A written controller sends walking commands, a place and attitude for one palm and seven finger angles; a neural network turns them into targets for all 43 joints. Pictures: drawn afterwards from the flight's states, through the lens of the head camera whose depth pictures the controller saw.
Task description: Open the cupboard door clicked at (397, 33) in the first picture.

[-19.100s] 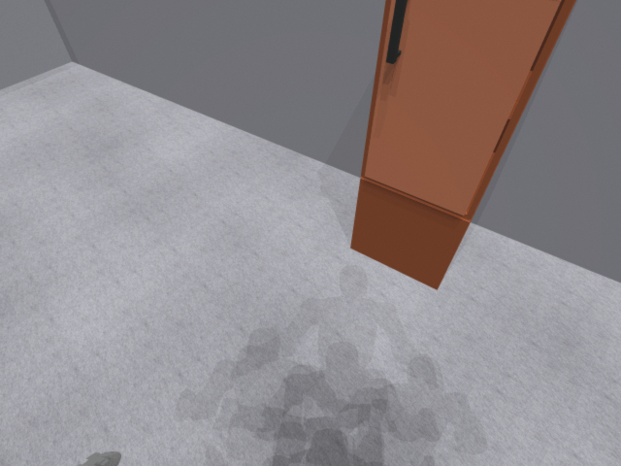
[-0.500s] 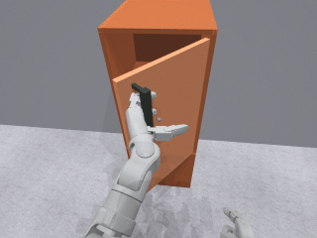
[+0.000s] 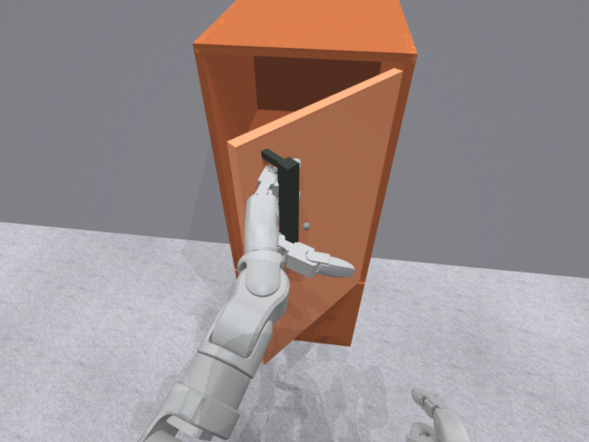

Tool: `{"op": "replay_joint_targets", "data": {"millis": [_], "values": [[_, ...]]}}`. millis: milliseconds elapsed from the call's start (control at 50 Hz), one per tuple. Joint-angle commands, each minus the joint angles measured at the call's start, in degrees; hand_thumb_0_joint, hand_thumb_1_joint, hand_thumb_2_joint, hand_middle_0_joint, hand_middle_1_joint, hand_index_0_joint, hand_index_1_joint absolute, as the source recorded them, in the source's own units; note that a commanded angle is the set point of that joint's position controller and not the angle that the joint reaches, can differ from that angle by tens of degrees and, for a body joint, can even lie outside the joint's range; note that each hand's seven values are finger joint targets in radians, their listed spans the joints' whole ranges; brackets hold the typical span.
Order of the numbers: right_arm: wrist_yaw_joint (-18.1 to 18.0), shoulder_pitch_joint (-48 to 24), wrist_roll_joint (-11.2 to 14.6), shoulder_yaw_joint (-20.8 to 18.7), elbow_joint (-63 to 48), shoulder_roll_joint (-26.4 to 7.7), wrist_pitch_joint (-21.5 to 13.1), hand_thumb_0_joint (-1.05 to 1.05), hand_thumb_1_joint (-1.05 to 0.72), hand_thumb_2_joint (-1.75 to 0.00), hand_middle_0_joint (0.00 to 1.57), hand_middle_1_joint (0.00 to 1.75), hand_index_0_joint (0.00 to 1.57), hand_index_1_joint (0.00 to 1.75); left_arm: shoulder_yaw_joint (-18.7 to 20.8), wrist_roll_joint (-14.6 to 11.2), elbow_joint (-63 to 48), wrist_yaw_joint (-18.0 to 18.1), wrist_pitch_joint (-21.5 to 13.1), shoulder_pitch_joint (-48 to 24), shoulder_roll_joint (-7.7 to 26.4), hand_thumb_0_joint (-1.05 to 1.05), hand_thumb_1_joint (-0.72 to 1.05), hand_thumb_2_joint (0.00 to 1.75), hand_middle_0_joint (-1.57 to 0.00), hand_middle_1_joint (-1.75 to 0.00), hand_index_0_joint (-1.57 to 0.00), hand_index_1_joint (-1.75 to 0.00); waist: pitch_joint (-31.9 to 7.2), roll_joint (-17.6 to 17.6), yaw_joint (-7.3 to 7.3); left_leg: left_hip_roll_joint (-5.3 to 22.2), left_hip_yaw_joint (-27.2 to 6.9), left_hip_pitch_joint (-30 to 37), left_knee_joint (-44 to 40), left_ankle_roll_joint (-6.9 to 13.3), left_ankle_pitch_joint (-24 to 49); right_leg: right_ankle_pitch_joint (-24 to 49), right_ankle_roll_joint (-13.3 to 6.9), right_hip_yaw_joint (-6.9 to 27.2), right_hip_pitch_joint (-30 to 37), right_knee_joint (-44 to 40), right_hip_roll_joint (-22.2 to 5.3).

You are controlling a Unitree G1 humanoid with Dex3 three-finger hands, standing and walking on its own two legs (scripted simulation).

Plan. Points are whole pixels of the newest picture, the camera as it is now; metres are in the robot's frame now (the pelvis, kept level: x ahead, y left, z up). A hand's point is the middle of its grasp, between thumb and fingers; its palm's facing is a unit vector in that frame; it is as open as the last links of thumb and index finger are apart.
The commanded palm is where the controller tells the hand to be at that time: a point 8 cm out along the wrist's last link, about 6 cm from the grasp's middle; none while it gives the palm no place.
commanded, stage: slide the hand sideways off the handle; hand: left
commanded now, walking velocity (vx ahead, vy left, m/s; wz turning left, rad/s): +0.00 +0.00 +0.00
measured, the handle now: (280, 203) +0.39 +0.06 +0.15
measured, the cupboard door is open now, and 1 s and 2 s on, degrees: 50 53 53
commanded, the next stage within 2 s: draw the hand back to the body in 1.10 s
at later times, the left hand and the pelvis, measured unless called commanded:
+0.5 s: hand (299, 251) +0.30 +0.03 +0.15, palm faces -0.10 -0.99 -0.02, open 16.3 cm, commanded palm +0.27 +0.09 +0.15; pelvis +0.01 -0.01 +0.00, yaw -2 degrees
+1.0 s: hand (245, 282) +0.26 +0.09 +0.15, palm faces -0.04 -1.00 -0.04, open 16.2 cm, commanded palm +0.22 +0.14 +0.15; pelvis +0.03 -0.02 +0.00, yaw -1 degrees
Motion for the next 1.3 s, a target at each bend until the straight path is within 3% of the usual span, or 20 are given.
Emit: {"op": "replay_joint_targets", "data": {"millis": [0, 40, 100, 140, 220, 240, 280, 320, 500, 660, 720, 800, 880, 920, 960, 1040, 1140, 1200, 1260, 1280], "values": [[-2.6, -7.1, 1.9, 0.1, -11.7, -5.8, -4.2, 0.0, -0.9, -0.9, 0.2, 0.3, 0.2, 0.3, -4.9, -5.0, -12.8, -20.8, -7.9, -30.7, 0.7, 0.0, -0.5, 0.3, -0.15, -0.3, -0.15, -0.3, -13.4, 1.2, -3.77, 1.1, -3.4, 3.2, -5.2, -0.6, 5.1, 2.5, -2.4, 2.8, 3.4, -3.4, 0.8], [-2.5, -8.6, 2.7, 0.6, -12.2, -5.7, -5.7, 0.0, -0.9, -0.9, 0.2, 0.3, 0.2, 0.3, -3.0, -9.1, -12.4, -21.3, -6.4, -28.7, -1.1, 0.0, -0.5, 0.3, -0.15, -0.3, -0.15, -0.3, -10.5, -2.0, -2.99, 1.5, -4.3, 1.1, -6.2, -1.1, 1.9, -1.1, -1.9, 1.9, 2.3, -3.8, 1.3], [-1.4, -8.5, 2.9, 0.6, -12.0, -6.2, -7.5, 0.0, -0.9, -0.9, 0.2, 0.3, 0.2, 0.3, 0.7, -12.1, -11.1, -18.9, -4.9, -23.0, -1.4, 0.0, -0.5, 0.3, -0.15, -0.3, -0.15, -0.3, -8.7, -6.7, -1.37, 1.7, -5.0, -1.6, -7.4, -1.5, -0.9, -4.3, -1.4, 1.0, 2.2, -3.5, 1.7], [-0.4, -8.6, 2.5, 0.2, -12.7, -6.3, -7.9, 0.0, -0.9, -0.9, 0.2, 0.3, 0.2, 0.3, 1.7, -10.7, -16.5, -17.3, -5.5, -20.8, 0.5, 0.0, -0.5, 0.3, -0.15, -0.3, -0.15, -0.3, -11.8, -4.7, -0.43, 1.6, -3.9, -0.8, -6.5, -1.6, 2.0, -2.4, -1.4, 1.6, 3.7, -3.4, 1.5], [1.1, -8.3, 2.2, -0.2, -14.0, -6.3, -6.8, 0.0, -0.9, -0.9, 0.2, 0.3, 0.2, 0.3, 1.3, -7.4, -21.1, -15.7, -6.0, -14.8, 2.4, 0.0, -0.5, 0.3, -0.15, -0.3, -0.15, -0.3, -11.1, -4.5, -0.03, 1.9, -2.8, -1.4, -5.9, -1.3, 3.8, -1.1, -1.4, 2.3, 4.5, -3.8, 1.4], [1.1, -8.3, 2.1, -0.2, -14.3, -6.3, -6.4, 0.0, -0.9, -0.9, 0.2, 0.3, 0.2, 0.3, 2.4, -7.0, -22.3, -15.5, -5.9, -13.9, 3.9, 0.0, -0.5, 0.3, -0.15, -0.3, -0.15, -0.3, -11.8, -5.8, 0.16, 1.9, -2.6, -1.4, -5.9, -1.1, 3.9, -1.3, -1.4, 2.7, 5.3, -4.3, 1.3], [1.0, -8.9, 2.0, -0.1, -15.0, -6.2, -5.5, 0.0, -0.9, -0.9, 0.2, 0.3, 0.2, 0.3, 4.1, -6.1, -24.0, -15.4, -5.3, -9.5, 6.3, 0.0, -0.5, 0.3, -0.15, -0.3, -0.15, -0.3, -11.5, -4.4, 1.0, 1.7, -2.1, -1.5, -6.0, -0.9, 4.2, -1.5, -1.4, 3.3, 6.2, -5.1, 1.2], [0.8, -9.8, 2.1, 0.2, -15.9, -5.9, -4.7, 0.0, -0.9, -0.9, 0.2, 0.3, 0.2, 0.3, 3.9, -5.9, -27.3, -15.6, -4.3, -8.3, 6.6, 0.0, -0.5, 0.3, -0.15, -0.3, -0.15, -0.3, -10.5, -4.8, 0.83, 1.6, -1.7, -1.7, -6.0, -0.5, 3.9, -1.9, -1.2, 3.9, 6.6, -6.3, 1.0], [0.3, -11.1, 2.3, 0.7, -17.9, -5.7, -3.9, 0.0, -0.9, -0.9, 0.2, 0.3, 0.2, 0.3, 5.8, -7.5, -38.0, -18.6, -1.6, 5.4, 9.5, 0.0, -0.5, 0.3, -0.15, -0.3, -0.15, -0.3, -9.5, -4.1, 0.91, 1.1, -0.7, -0.3, -5.0, 0.0, 5.3, -1.3, -0.5, 5.3, 7.6, -8.8, 0.6], [0.2, -10.1, 2.2, 0.6, -18.9, -6.2, -4.6, 0.0, -0.9, -0.9, 0.2, 0.3, 0.2, 0.3, 10.1, -8.5, -45.3, -21.6, -1.4, 16.9, 14.0, 0.0, -0.5, 0.3, -0.15, -0.3, -0.15, -0.3, -10.4, -4.3, 1.37, 1.1, -0.6, -0.4, -3.5, 0.2, 9.7, 7.6, -0.1, 5.1, 9.4, -6.2, 0.8], [0.3, -9.9, 2.3, 0.7, -19.3, -6.4, -4.9, 0.0, -0.9, -0.9, 0.2, 0.3, 0.2, 0.3, 10.0, -9.1, -48.1, -23.0, -1.8, 19.7, 14.1, 0.0, -0.5, 0.3, -0.15, -0.3, -0.15, -0.3, -10.0, -2.0, 1.14, 1.1, -0.6, 0.1, -3.3, 0.2, 10.4, 9.2, -0.2, 4.6, 8.5, -5.2, 1.0], [0.0, -9.3, 2.3, 0.7, -19.5, -6.7, -5.9, 0.0, -0.9, -0.9, 0.2, 0.3, 0.2, 0.3, 12.9, -10.3, -49.0, -24.6, -2.0, 25.0, 16.2, 0.0, -0.5, 0.3, -0.15, -0.3, -0.15, -0.3, -8.6, -3.4, 1.27, 1.3, -0.7, -0.6, -2.5, 0.3, 9.9, 8.8, 0.3, 4.7, 7.6, -5.3, 1.1], [-0.6, -9.0, 2.4, 0.8, -19.2, -6.9, -7.2, 0.0, -0.9, -0.9, 0.2, 0.3, 0.2, 0.3, 14.8, -11.0, -49.0, -25.8, -2.1, 26.1, 17.6, 0.0, -0.5, 0.3, -0.15, -0.3, -0.15, -0.3, -6.5, -2.7, 1.02, 1.3, -0.8, -1.0, -1.9, 0.2, 8.4, 5.2, 0.3, 5.0, 5.7, -6.2, 1.1], [-0.5, -8.6, 2.4, 0.8, -19.6, -7.0, -8.0, 0.0, -0.9, -0.9, 0.2, 0.3, 0.2, 0.3, 14.2, -11.3, -51.7, -26.4, -2.6, 26.5, 17.2, 0.0, -0.5, 0.3, -0.15, -0.3, -0.15, -0.3, -8.2, -1.2, 0.99, 1.3, -1.0, -0.6, -2.1, 0.2, 9.1, 6.4, 0.2, 4.3, 6.5, -5.0, 1.1], [-0.6, -7.7, 2.5, 0.7, -19.6, -7.3, -8.9, 0.0, -0.9, -0.9, 0.2, 0.3, 0.2, 0.3, 15.9, -11.8, -52.1, -27.3, -3.0, 29.5, 18.5, 0.0, -0.5, 0.3, -0.15, -0.3, -0.15, -0.3, -9.0, -2.8, 1.23, 1.4, -1.0, -1.1, -1.7, 0.2, 9.9, 8.6, 0.5, 4.3, 7.2, -4.3, 1.2], [-0.8, -6.6, 2.7, 0.5, -19.7, -7.9, -11.2, 0.0, -0.9, -0.9, 0.2, 0.3, 0.2, 0.3, 15.1, -12.7, -54.1, -29.8, -3.9, 31.5, 18.6, 0.0, -0.5, 0.3, -0.15, -0.3, -0.15, -0.3, -7.7, -1.3, 0.66, 1.6, -1.3, -1.5, -1.2, 0.2, 8.8, 7.0, 0.5, 4.0, 5.6, -4.2, 1.2], [-1.7, -5.9, 2.9, 0.5, -18.5, -8.3, -14.4, 0.0, -0.9, -0.9, 0.2, 0.3, 0.2, 0.3, 13.7, -13.1, -52.9, -30.5, -4.6, 27.0, 17.9, 0.0, -0.5, 0.3, -0.15, -0.3, -0.15, -0.3, -5.2, -2.0, -0.39, 1.4, -2.4, -2.0, -0.8, 0.2, 5.3, 0.1, 0.5, 3.6, 2.1, -5.1, 1.2], [-1.8, -5.9, 2.8, 0.6, -17.9, -8.3, -15.6, 0.0, -0.9, -0.9, 0.2, 0.3, 0.2, 0.3, 15.1, -12.9, -51.6, -29.6, -4.5, 26.9, 19.1, 0.0, -0.5, 0.3, -0.15, -0.3, -0.15, -0.3, -5.6, -0.4, 0.32, 1.2, -2.7, -2.6, -1.3, 0.0, 4.1, -2.3, 0.3, 3.7, 2.4, -5.2, 0.9], [-1.7, -5.7, 2.6, 0.7, -17.8, -8.2, -15.8, 0.0, -0.9, -0.9, 0.2, 0.3, 0.2, 0.3, 17.8, -12.8, -51.5, -29.4, -4.3, 30.0, 20.8, 0.0, -0.5, 0.3, -0.15, -0.3, -0.15, -0.3, -7.1, -2.1, 1.55, 1.4, -2.6, -3.4, -1.8, -0.1, 6.2, 1.3, 0.1, 3.1, 4.8, -3.8, 1.0], [-1.6, -6.0, 2.6, 0.8, -17.5, -8.3, -15.5, 0.0, -0.9, -0.9, 0.2, 0.3, 0.2, 0.3, 18.3, -12.8, -50.6, -29.4, -4.1, 31.0, 21.2, 0.0, -0.5, 0.3, -0.15, -0.3, -0.15, -0.3, -6.4, -0.5, 1.73, 1.5, -2.6, -3.6, -2.2, -0.3, 6.3, 1.4, -0.1, 2.7, 4.7, -3.6, 1.1]]}}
